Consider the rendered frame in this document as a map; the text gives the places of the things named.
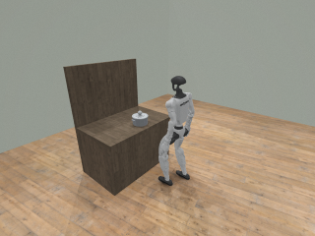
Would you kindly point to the robot right forearm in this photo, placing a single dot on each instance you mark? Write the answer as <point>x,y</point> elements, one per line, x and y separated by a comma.
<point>189,119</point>

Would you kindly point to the left robot hand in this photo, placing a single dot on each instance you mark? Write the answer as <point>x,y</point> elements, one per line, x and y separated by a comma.
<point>164,148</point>

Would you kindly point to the robot left thigh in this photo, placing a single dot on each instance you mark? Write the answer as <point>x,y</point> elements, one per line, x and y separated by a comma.
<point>173,139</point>

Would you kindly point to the right robot hand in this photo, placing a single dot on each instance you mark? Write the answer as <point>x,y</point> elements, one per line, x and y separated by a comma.
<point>188,128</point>

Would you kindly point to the table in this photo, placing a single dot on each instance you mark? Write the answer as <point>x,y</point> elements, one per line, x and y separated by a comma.
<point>103,97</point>

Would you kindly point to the robot right foot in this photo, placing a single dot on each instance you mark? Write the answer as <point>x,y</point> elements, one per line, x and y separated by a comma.
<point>180,173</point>

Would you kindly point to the pot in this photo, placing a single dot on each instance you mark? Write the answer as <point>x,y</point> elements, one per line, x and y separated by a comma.
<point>140,122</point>

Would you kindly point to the robot left upper arm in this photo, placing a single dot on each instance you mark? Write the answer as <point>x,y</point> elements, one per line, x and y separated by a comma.
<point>170,106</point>

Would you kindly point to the robot right upper arm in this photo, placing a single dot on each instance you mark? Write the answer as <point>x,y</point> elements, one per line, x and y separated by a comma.
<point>191,109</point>

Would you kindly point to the robot left forearm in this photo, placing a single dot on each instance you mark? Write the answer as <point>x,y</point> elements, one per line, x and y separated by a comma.
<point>169,133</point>

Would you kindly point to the lid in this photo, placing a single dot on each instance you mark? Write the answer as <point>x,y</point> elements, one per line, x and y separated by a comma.
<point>140,117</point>

